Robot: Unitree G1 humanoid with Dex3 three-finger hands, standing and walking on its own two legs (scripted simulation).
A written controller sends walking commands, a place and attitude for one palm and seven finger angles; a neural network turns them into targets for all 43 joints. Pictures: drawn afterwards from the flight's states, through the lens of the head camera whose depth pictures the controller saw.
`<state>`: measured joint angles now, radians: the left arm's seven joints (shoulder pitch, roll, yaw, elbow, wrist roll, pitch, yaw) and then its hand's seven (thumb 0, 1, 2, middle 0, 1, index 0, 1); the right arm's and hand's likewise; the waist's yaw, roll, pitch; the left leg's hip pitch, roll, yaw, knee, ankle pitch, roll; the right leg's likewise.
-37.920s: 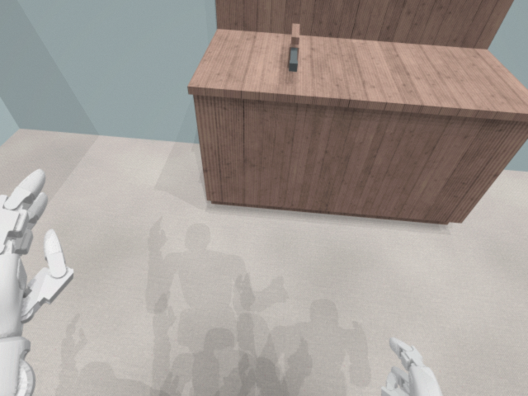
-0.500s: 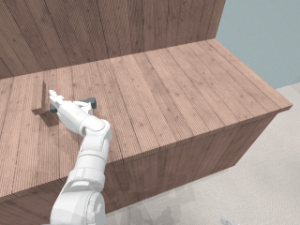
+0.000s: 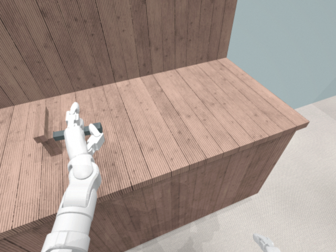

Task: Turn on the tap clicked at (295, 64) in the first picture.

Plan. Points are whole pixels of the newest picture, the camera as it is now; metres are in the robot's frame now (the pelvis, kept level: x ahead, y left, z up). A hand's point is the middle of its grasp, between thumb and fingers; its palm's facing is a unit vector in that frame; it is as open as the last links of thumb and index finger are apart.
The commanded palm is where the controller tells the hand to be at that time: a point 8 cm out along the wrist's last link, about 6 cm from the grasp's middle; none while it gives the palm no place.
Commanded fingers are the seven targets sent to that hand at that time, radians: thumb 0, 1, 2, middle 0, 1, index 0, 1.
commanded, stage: draw the hand back beside the body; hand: left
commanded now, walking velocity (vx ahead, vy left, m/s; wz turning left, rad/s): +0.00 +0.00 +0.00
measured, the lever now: (97, 128) +0.48 +0.26 +0.01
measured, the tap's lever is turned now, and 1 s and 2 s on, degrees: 82 82 82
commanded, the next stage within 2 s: step back with the hand held close in 1.22 s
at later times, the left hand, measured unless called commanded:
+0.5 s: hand (62, 165) +0.26 +0.23 +0.13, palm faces +0.26 -0.94 -0.24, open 7.6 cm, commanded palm +0.22 +0.28 +0.15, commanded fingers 0.00 0.90 0.90 -0.19 -0.27 -0.19 -0.27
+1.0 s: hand (0, 183) +0.19 +0.29 +0.18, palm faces +0.43 -0.84 -0.34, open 7.5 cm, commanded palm +0.16 +0.32 +0.18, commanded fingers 0.00 0.90 0.90 -0.20 -0.30 -0.20 -0.30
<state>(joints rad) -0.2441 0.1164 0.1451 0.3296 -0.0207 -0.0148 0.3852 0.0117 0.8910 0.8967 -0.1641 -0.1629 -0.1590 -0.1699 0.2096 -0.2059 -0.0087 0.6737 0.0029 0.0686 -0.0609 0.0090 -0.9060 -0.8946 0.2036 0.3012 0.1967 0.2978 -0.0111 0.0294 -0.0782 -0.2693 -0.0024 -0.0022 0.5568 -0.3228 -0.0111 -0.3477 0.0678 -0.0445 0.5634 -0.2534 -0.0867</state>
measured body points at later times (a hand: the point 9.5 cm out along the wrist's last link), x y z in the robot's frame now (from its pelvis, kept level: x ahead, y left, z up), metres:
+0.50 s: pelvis -0.01 +0.02 +0.02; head -0.03 +0.01 +0.47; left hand +0.24 +0.28 +0.15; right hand +0.19 -0.18 -0.07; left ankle -0.02 +0.13 -0.73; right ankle +0.03 -0.06 -0.73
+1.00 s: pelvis +0.00 +0.04 +0.02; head -0.02 +0.02 +0.46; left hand +0.16 +0.33 +0.20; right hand +0.21 -0.17 -0.06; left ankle -0.02 +0.13 -0.73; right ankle +0.03 -0.06 -0.73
